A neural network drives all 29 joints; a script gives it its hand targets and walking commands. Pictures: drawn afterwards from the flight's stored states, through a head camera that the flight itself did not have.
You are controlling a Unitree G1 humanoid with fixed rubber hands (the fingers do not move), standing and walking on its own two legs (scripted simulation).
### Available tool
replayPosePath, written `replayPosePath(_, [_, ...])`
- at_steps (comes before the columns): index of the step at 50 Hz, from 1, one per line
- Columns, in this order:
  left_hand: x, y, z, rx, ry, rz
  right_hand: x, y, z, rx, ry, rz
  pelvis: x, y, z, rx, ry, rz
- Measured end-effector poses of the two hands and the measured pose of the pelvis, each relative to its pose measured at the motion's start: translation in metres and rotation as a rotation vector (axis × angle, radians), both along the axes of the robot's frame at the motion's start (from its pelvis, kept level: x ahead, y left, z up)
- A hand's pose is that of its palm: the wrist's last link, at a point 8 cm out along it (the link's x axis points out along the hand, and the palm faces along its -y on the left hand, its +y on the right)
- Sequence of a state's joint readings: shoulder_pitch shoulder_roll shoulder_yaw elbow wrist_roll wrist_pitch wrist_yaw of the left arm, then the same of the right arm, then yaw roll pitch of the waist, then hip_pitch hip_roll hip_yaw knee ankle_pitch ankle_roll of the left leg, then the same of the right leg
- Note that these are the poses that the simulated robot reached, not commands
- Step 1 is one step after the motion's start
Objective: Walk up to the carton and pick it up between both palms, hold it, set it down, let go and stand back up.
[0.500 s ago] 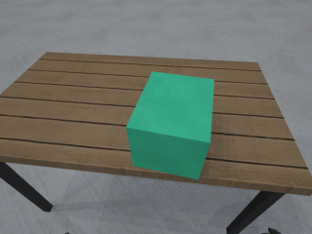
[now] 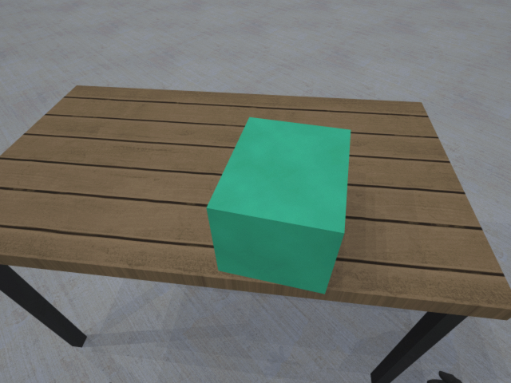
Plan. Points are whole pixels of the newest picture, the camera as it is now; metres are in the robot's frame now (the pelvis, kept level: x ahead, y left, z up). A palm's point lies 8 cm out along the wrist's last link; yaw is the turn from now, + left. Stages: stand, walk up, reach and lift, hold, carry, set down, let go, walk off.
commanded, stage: stand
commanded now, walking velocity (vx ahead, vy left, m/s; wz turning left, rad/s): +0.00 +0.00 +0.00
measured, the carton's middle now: (284, 200) +0.45 -0.04 +0.03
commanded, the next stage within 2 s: none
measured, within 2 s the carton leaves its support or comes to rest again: neither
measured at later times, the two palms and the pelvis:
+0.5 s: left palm out of the picture +0.09 +0.29 -0.10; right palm out of the picture +0.10 -0.30 -0.08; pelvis +0.00 +0.00 +0.00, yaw +0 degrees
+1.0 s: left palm out of the picture +0.09 +0.29 -0.10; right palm out of the picture +0.10 -0.30 -0.09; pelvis +0.00 +0.00 +0.00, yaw +0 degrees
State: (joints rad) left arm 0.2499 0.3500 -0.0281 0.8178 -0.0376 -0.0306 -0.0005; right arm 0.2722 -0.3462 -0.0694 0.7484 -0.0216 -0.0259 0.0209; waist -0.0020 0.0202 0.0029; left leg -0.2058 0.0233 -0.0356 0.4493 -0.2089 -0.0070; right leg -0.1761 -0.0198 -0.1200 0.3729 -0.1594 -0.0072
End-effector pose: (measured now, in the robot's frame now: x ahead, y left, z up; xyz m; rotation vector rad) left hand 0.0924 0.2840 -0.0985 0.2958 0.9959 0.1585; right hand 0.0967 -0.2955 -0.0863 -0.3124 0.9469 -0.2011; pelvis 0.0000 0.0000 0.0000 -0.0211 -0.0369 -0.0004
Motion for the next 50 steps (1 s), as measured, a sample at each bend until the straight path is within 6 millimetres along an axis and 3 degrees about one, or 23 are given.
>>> replayPosePath(32, [-0.006, 0.002, -0.001, 0.006, 0.015, 0.005, 0.009, -0.001, 0.002, -0.003, -0.022, 0.006, -0.002, 0.0, 0.0, 0.0, -0.002, 0.0])
replayPosePath(50, [-0.005, 0.002, 0.0, 0.006, 0.014, 0.005, 0.0, -0.001, -0.003, 0.004, 0.007, -0.004, -0.002, 0.0, 0.0, 0.0, -0.002, 0.0])
